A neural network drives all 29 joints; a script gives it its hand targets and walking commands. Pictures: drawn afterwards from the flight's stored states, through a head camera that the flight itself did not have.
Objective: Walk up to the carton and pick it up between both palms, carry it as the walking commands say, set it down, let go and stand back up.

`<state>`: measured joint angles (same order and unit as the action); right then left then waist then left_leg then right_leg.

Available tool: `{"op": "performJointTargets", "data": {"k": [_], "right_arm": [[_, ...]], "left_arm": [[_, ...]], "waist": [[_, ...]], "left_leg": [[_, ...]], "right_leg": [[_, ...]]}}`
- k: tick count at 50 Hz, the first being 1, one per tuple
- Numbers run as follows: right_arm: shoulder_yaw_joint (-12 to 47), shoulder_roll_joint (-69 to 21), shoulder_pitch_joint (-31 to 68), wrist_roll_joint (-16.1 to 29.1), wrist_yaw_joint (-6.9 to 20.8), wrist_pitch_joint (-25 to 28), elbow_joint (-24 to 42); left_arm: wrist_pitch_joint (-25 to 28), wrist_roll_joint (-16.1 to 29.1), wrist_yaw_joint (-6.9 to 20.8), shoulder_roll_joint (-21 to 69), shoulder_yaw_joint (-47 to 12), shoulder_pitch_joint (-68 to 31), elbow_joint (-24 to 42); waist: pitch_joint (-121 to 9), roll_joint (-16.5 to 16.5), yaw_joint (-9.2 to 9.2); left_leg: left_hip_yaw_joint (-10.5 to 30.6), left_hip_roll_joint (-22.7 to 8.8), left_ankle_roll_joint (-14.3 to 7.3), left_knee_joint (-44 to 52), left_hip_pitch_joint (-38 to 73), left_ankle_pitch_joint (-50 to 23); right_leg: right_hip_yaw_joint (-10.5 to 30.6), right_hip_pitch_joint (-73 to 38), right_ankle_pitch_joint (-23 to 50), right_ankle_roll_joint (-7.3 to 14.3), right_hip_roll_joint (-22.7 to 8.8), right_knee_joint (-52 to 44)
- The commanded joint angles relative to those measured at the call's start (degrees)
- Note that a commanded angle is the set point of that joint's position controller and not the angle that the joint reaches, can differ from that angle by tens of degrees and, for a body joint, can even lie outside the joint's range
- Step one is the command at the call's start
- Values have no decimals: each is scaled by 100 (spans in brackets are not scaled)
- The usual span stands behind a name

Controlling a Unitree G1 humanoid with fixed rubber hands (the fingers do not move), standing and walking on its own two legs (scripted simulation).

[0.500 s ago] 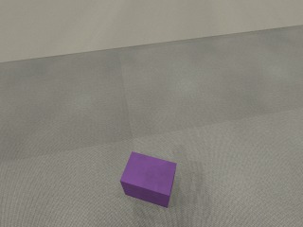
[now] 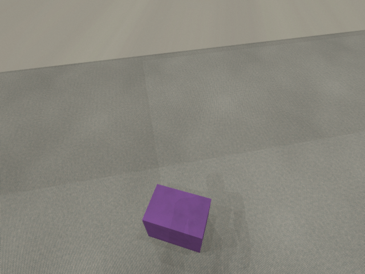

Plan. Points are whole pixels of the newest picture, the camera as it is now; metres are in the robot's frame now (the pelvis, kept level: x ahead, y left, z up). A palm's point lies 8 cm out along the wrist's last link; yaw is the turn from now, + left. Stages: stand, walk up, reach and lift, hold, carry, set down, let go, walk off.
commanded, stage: walk up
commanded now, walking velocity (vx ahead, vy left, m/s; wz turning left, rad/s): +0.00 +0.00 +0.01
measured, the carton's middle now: (178, 218) +0.48 +0.04 -0.66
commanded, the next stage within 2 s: none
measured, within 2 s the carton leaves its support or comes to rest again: neither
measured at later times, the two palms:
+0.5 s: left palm out of the picture -0.02 +0.20 -0.15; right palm out of the picture +0.00 -0.22 -0.15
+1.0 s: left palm out of the picture -0.05 +0.26 -0.11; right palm out of the picture +0.05 -0.24 -0.15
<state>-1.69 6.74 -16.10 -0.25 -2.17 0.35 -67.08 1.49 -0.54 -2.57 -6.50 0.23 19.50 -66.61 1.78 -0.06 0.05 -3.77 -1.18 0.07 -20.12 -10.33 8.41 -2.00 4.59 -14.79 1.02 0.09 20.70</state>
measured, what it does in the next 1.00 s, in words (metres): lifts its left foot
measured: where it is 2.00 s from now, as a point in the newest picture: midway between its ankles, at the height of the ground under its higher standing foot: outside the picture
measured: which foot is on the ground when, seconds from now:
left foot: down 0.00-0.84, up 0.86-1.00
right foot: down 0.00-1.00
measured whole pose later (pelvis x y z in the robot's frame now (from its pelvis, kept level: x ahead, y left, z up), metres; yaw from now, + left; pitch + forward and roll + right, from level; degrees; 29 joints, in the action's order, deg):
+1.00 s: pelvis +0.03 +0.00 +0.00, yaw -7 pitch +1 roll +3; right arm -3.3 12.7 -13.6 -3.3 -0.6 -3.3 -56.4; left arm -0.2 -1.8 -4.8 -10.2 3.3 26.2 -64.5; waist 1.2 1.8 -2.8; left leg -2.7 -1.9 4.5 -53.5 -25.5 16.3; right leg 5.1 7.6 -17.1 1.0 -0.6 23.5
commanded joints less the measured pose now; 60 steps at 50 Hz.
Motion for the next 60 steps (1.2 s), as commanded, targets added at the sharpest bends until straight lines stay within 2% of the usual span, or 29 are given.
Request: {"op": "performJointTargets", "data": {"k": [1,41,42,43,44,45,46,47,48,50,51,54,56,58,59,60], "right_arm": [[-55,401,-378,1,-16,17,41],[-70,418,-376,-9,-61,-39,318],[-112,430,-238,-220,-50,-29,362],[-235,891,124,-333,62,-299,846],[-204,768,242,-435,86,-399,1046],[-176,704,19,-393,106,-408,1079],[-154,647,-42,-332,112,-370,1148],[-174,706,30,-310,120,-325,1214],[-182,734,30,-321,160,-325,1265],[-174,709,151,-292,222,-367,1425],[-172,690,225,-278,236,-385,1513],[-166,682,526,-220,280,-409,1780],[-156,706,629,-166,310,-388,1905],[-142,768,541,-101,329,-361,1967],[-148,817,339,-77,319,-350,1931],[-150,885,-8,-49,291,-327,1859]], "left_arm": [[24,-3,-15,-369,48,493,10],[36,-13,-35,-546,79,568,138],[-4,-34,-80,-952,383,597,-47],[-90,-161,-193,-1781,500,1563,-30],[-169,-207,-288,-1833,567,1675,-81],[-204,-158,-330,-1629,534,1320,119],[-199,-128,-314,-1433,488,1028,263],[-178,-118,-273,-1320,476,915,305],[-154,-123,-258,-1281,460,913,340],[-119,-133,-242,-1320,473,1124,384],[-113,-142,-239,-1350,492,1227,397],[-131,-160,-227,-1483,550,1336,479],[-145,-158,-206,-1622,604,1188,586],[-170,-157,-181,-1797,649,919,717],[-185,-154,-171,-1868,652,754,791],[-202,-113,-165,-1894,626,574,906]], "waist": [[313,-25,3],[263,-75,-52],[388,-9,-34],[533,440,-417],[631,224,-457],[676,-50,-260],[652,-465,-173],[582,-728,-143],[535,-800,-144],[411,-847,-204],[364,-906,-241],[275,-1198,-338],[184,-1379,-331],[122,-1490,-258],[86,-1506,-160],[-2,-1324,40]], "left_leg": [[577,-564,-116,273,318,-355],[328,-566,-71,-35,361,-589],[-171,-567,105,-694,-9,-615],[-418,118,425,-2196,-1777,1341],[325,-98,471,-3302,-2756,1657],[542,-288,494,-3748,-2799,1343],[560,-388,477,-3728,-2625,1068],[565,-445,455,-3604,-2494,885],[491,-406,447,-3616,-2400,752],[309,-294,459,-3461,-2325,721],[242,-268,469,-3297,-2300,736],[105,-205,509,-2714,-2146,660],[62,-185,509,-2217,-1747,587],[1,-111,519,-1610,-1044,642],[-43,-58,527,-1286,-614,668],[-105,-54,512,-794,-9,430]], "right_leg": [[503,698,669,121,-627,-492],[515,549,1643,245,-639,-299],[722,547,1857,177,-821,-83],[2967,-244,1632,637,-2052,-451],[3528,-405,1535,898,-2609,-610],[3110,-144,1418,887,-2448,-604],[2695,142,1301,767,-2160,-558],[2459,276,1424,653,-1874,-460],[2211,284,1866,576,-1721,-374],[1994,165,2973,564,-1635,-231],[1917,89,3295,575,-1615,-204],[1778,-18,3626,615,-1556,-241],[1641,114,3417,579,-1498,-292],[1543,480,2735,497,-1401,-389],[1562,720,2349,445,-1371,-386],[1497,1045,1924,366,-1299,-129]]}}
